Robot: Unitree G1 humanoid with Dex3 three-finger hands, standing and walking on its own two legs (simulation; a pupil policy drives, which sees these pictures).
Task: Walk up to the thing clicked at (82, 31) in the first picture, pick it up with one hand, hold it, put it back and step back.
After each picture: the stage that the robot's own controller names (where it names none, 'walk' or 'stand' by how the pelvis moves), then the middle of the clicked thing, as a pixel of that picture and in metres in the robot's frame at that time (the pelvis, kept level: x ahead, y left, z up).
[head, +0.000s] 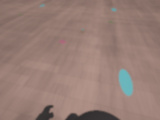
stand; (82, 31) +2.34 +0.41 -0.72
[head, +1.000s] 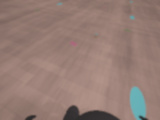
walk; (96, 36) +2.21 +0.11 -0.70
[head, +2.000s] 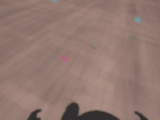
walk; (94, 46) +1.54 +0.03 -0.69
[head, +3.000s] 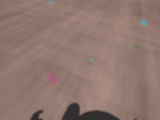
walk; (90, 62) +1.03 +0.06 -0.69
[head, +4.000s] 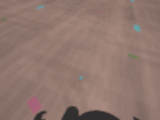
walk; (80, 79) +0.66 +0.13 -0.70
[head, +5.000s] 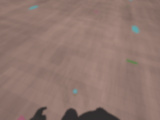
stand; (75, 92) +0.43 +0.16 -0.71
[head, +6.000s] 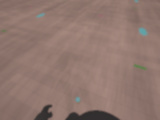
stand; (77, 100) +0.35 +0.16 -0.72
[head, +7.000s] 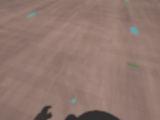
stand; (73, 102) +0.32 +0.19 -0.72
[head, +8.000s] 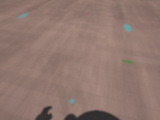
stand; (72, 102) +0.31 +0.21 -0.72
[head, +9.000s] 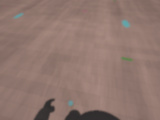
stand; (71, 104) +0.26 +0.23 -0.71
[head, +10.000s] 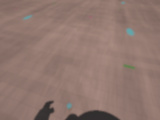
stand; (69, 106) +0.27 +0.24 -0.72
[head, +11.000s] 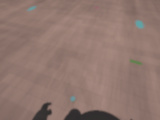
stand; (73, 99) +0.29 +0.22 -0.72
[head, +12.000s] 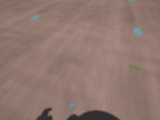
stand; (72, 106) +0.27 +0.23 -0.72
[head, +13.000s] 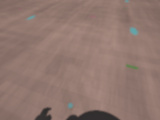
stand; (70, 106) +0.26 +0.24 -0.72
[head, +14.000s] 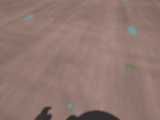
stand; (70, 107) +0.25 +0.24 -0.73
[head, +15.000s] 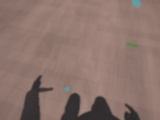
go down; (68, 89) +0.29 +0.24 -0.59
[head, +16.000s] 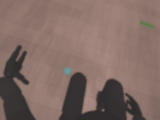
go down; (67, 72) +0.35 +0.22 -0.31
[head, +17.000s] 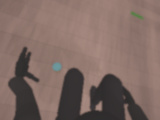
close in; (57, 67) +0.34 +0.25 -0.26
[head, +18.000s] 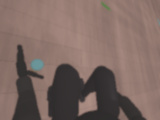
close in; (36, 66) +0.33 +0.25 -0.22
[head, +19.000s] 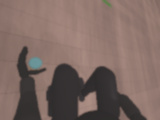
close; (34, 65) +0.33 +0.27 -0.22
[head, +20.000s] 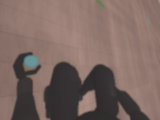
lift; (30, 64) +0.34 +0.26 -0.20
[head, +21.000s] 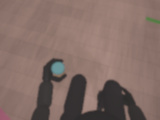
lift; (59, 71) +0.29 +0.24 -0.02
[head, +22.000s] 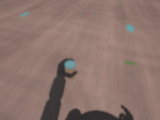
lift; (70, 70) +0.33 +0.16 +0.07
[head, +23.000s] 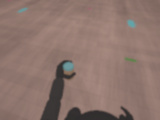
hold; (69, 71) +0.33 +0.17 +0.04
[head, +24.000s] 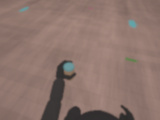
hold; (69, 71) +0.33 +0.17 +0.04
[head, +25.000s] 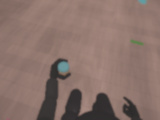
crouch; (64, 70) +0.33 +0.20 -0.02
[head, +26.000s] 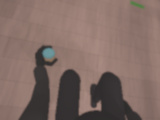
lower; (50, 57) +0.39 +0.27 -0.12
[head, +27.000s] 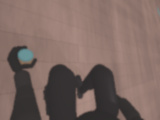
lower; (26, 58) +0.37 +0.29 -0.21
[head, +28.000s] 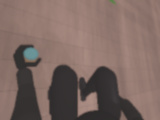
lower; (31, 57) +0.37 +0.30 -0.19
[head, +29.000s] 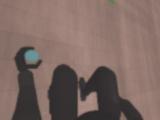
lower; (32, 59) +0.36 +0.30 -0.20
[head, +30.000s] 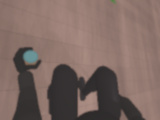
lower; (31, 59) +0.35 +0.30 -0.20
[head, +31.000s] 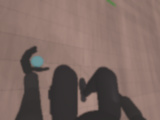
open; (37, 63) +0.35 +0.27 -0.23
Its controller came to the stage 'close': yes
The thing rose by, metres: 0.75
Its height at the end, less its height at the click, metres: +0.00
